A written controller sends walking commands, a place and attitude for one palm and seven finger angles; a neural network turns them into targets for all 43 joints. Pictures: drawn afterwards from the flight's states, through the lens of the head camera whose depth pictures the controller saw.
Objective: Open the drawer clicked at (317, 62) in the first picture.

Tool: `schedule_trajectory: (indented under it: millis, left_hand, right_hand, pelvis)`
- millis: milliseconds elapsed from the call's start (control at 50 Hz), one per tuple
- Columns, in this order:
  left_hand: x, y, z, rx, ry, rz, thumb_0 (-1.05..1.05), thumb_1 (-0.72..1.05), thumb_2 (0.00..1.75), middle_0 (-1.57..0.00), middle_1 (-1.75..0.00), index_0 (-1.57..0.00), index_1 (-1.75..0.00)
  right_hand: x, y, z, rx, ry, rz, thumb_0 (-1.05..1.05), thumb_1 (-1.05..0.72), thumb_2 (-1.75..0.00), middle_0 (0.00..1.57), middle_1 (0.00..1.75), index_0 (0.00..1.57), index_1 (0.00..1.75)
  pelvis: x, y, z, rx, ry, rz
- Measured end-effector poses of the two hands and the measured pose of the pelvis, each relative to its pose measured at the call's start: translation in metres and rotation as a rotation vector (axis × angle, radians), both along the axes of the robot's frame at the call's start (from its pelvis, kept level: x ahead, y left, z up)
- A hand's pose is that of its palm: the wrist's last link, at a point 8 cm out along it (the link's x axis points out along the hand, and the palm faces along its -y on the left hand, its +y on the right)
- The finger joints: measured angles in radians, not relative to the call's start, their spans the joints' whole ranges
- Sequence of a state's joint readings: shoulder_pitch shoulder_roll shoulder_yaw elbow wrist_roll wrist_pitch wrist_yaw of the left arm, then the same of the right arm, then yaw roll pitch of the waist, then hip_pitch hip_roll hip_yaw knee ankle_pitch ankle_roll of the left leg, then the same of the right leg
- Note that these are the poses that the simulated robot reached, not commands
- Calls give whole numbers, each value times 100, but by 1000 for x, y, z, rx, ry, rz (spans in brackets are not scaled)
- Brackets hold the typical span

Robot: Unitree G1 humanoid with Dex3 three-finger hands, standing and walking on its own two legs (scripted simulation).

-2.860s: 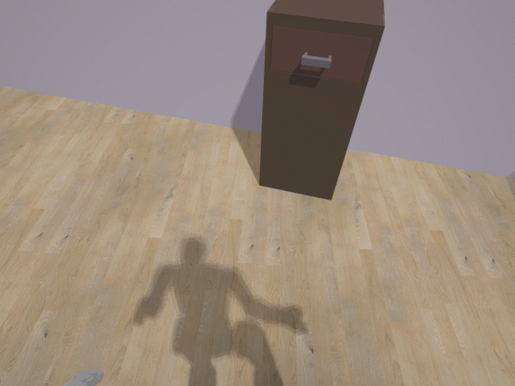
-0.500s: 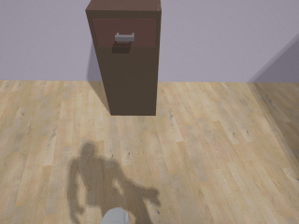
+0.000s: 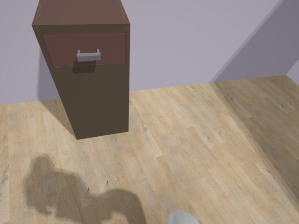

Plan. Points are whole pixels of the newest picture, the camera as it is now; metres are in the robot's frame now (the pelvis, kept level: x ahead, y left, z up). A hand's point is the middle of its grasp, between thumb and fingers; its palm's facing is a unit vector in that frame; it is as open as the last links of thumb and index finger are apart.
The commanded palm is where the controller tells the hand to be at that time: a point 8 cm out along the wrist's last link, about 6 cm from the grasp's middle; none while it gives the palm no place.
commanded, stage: walk to a spot facing it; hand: left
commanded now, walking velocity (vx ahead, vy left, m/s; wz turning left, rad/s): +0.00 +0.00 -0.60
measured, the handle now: (88, 54) +0.80 +0.34 -0.02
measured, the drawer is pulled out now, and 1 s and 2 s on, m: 0.00 0.00 0.00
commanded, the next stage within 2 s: turn to face it in 0.10 s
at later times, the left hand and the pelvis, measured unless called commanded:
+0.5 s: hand (115, 205) +0.20 +0.11 -0.17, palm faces -0.11 -0.98 -0.16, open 7.4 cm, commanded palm none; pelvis +0.07 -0.03 -0.01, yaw -4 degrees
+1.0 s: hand out of the picture +0.08 +0.24 -0.17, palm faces +0.21 -0.94 -0.25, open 7.4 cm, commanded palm none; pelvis +0.06 +0.01 +0.00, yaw +9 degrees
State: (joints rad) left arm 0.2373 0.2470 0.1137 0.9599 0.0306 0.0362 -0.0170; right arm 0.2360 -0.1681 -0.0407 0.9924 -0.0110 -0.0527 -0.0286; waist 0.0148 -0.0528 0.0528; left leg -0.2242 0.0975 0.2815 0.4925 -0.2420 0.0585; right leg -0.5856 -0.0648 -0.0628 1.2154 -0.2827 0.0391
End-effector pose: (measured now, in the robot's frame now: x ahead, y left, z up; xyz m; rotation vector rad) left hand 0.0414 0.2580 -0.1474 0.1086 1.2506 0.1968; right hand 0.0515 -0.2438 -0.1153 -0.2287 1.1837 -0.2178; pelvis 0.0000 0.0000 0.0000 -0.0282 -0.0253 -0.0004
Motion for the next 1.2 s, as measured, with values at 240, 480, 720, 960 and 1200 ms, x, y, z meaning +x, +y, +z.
schedule_trajectory:
  millis: [240, 480, 720, 960, 1200]
  left_hand:
    - [143, -43, 12, 7, -85, -259, 1, 91, 90, -20, -30, -19, -30]
    - [163, -98, 9, -25, -155, -247, 1, 91, 90, -20, -30, -20, -30]
    - [87, -4, -23, -4, -23, 1, 0, 91, 90, -21, -30, -20, -30]
    - [25, 27, 8, 55, 63, 127, 1, 91, 90, -20, -30, -19, -30]
    - [22, -35, 18, 71, -26, 173, 1, 91, 90, -20, -30, -20, -30]
  right_hand:
    - [-69, 3, -26, 83, 184, -253, 1, -91, -90, 20, 29, 20, 30]
    - [-43, 6, -43, 172, 255, -234, 1, -91, -90, 20, 29, 20, 30]
    - [51, 6, -21, 13, 83, -8, 1, -92, -90, 20, 29, 20, 30]
    - [82, 17, -1, 12, 72, 117, 1, -91, -89, 20, 29, 20, 30]
    - [94, -9, -30, 105, 71, 194, 1, -90, -89, 20, 29, 20, 30]
  pelvis:
    - [42, -6, -7, 26, 7, -148]
    - [66, -29, -11, 14, 4, -86]
    - [60, 10, -20, -10, 23, 49]
    - [58, 14, 4, -10, 40, 147]
    - [48, -31, -4, 35, 25, 234]
